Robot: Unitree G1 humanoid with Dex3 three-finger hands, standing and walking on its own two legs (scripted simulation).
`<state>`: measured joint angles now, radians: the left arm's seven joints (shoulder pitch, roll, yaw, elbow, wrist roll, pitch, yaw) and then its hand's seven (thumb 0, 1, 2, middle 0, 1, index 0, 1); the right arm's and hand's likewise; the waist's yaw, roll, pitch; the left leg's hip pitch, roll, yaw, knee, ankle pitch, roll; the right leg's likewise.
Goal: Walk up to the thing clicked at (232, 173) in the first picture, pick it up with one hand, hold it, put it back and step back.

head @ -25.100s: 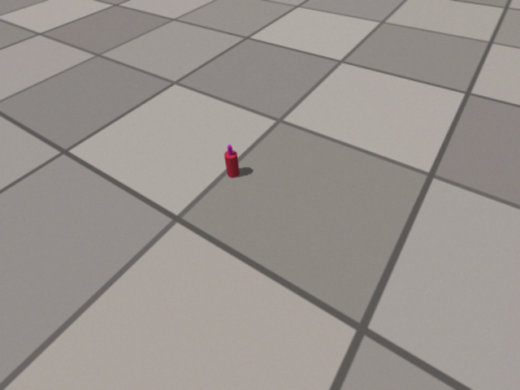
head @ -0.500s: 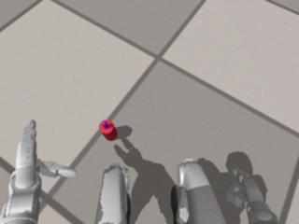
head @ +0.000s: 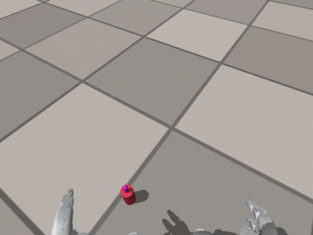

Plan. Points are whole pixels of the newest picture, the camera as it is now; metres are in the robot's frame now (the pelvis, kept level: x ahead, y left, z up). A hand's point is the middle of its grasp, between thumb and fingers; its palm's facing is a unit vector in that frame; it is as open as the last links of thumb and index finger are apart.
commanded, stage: home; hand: left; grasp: from the side
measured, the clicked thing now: (127, 193) +0.43 +0.18 -0.60
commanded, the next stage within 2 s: stand in 1.72 s
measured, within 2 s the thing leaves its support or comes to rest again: neither
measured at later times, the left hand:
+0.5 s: hand (90, 231) +0.17 +0.18 -0.04, palm faces +0.13 -0.95 -0.30, open 17.6 cm
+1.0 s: hand (93, 234) +0.17 +0.17 -0.04, palm faces +0.12 -0.95 -0.29, open 17.5 cm
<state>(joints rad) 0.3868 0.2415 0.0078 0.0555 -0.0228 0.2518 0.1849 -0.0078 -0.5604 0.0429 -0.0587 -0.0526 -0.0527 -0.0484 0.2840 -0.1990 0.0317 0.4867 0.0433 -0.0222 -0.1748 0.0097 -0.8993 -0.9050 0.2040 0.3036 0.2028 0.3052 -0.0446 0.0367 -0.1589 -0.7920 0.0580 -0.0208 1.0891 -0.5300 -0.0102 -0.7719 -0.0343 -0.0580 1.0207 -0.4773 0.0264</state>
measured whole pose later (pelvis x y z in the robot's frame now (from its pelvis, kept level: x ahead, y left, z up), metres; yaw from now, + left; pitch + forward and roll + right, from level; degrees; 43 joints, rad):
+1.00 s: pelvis +0.00 -0.01 +0.02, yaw +1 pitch +7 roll -2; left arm 0.45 0.20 -0.01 0.01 -0.01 0.28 0.14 -0.01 -0.55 0.05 -0.06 -0.06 -0.05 -0.05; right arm 0.26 -0.21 0.02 0.52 0.02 -0.12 -0.18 0.01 -0.90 -0.90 0.20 0.30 0.20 0.30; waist -0.02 0.03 -0.10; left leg -0.60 0.06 -0.03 0.95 -0.47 -0.03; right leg -0.59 -0.03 -0.07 0.90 -0.44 0.01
